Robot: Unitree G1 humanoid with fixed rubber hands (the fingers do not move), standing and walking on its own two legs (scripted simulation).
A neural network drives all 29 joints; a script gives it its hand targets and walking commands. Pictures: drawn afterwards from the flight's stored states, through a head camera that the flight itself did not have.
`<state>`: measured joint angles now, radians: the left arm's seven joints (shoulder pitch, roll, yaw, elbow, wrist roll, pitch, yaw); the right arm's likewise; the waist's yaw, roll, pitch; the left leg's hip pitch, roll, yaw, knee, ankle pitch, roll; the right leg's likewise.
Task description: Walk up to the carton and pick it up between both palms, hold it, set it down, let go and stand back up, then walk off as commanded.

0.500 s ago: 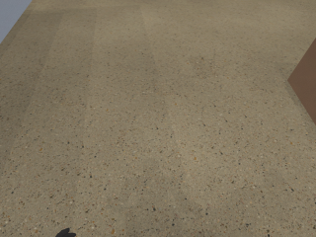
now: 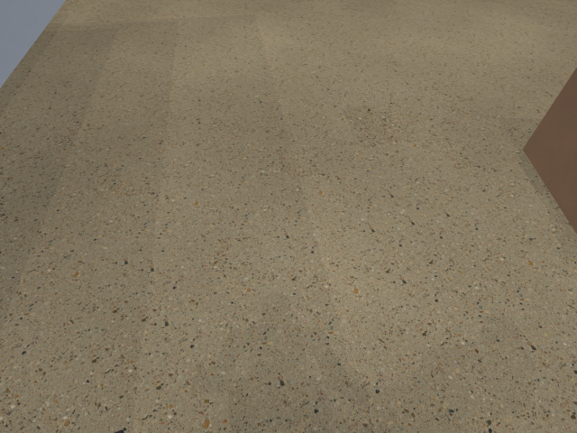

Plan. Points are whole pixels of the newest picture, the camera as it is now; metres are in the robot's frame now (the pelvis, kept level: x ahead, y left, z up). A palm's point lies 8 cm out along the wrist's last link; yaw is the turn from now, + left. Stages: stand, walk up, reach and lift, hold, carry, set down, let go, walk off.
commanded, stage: stand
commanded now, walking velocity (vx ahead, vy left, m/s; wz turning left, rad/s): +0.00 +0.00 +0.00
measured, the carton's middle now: out of the picture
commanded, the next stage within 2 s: none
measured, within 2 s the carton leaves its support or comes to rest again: neither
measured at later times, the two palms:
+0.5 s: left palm out of the picture +0.07 +0.27 -0.11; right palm out of the picture +0.03 -0.27 -0.13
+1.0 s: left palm out of the picture +0.06 +0.28 -0.12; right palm out of the picture +0.02 -0.26 -0.13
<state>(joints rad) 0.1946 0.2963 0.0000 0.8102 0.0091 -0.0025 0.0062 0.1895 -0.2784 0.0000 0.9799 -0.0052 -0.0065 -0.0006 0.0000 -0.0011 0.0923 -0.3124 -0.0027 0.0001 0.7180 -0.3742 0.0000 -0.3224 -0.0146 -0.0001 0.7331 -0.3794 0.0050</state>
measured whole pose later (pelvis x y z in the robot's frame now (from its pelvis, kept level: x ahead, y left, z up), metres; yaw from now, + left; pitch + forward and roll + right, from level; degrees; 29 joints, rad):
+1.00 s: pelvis -0.03 +0.00 +0.00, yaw +0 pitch -4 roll +0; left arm 0.19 0.30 0.00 0.91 0.01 0.00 0.01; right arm 0.19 -0.28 0.00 1.06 -0.01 -0.01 0.00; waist 0.00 0.00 0.09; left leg -0.31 0.00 0.00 0.72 -0.34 0.00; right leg -0.32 -0.02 0.00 0.72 -0.34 0.00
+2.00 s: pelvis -0.03 +0.01 +0.00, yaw +0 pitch -4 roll +0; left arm 0.19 0.30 0.00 0.91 0.01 0.00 0.01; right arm 0.19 -0.28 0.00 1.07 -0.01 -0.01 0.00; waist 0.00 0.00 0.09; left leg -0.31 0.00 0.00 0.72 -0.34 0.00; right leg -0.31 -0.01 0.00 0.71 -0.33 0.01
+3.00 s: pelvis -0.02 +0.01 +0.00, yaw +0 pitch -3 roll +0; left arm 0.19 0.30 0.00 0.91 0.01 0.00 0.01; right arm 0.19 -0.28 0.00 1.07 -0.01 -0.01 0.00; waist 0.00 0.00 0.09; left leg -0.31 0.00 0.00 0.70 -0.33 0.00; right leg -0.31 -0.01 0.00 0.69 -0.32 0.01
